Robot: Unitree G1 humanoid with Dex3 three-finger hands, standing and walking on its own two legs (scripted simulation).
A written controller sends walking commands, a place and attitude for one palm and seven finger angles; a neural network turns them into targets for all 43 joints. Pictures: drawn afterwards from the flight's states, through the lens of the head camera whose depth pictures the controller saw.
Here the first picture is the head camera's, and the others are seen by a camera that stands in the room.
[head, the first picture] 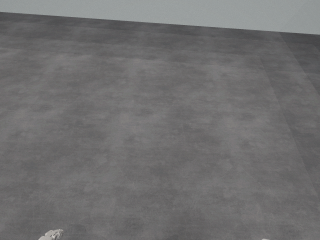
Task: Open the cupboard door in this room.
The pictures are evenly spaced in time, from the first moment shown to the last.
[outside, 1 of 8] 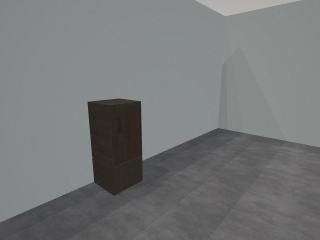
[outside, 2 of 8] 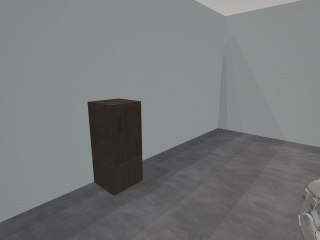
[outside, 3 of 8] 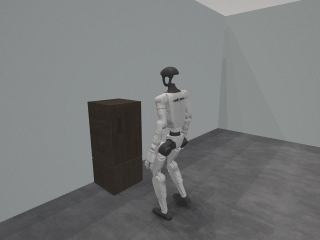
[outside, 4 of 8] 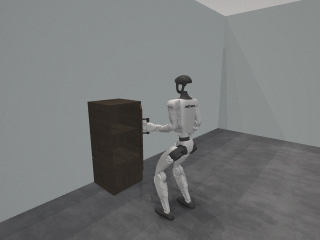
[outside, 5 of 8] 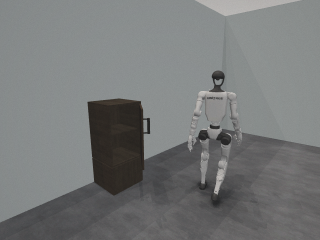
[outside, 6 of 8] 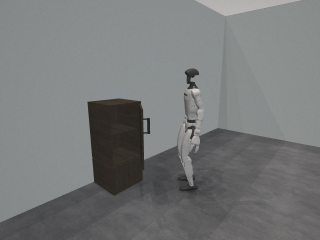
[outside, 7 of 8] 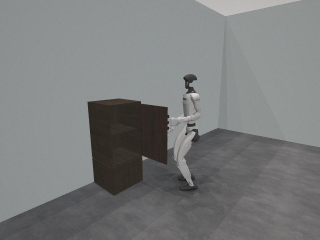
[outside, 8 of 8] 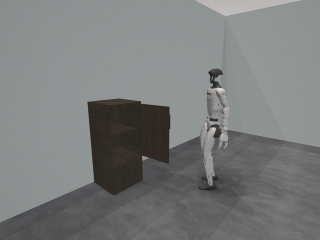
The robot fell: no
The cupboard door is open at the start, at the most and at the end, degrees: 0 97 97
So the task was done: yes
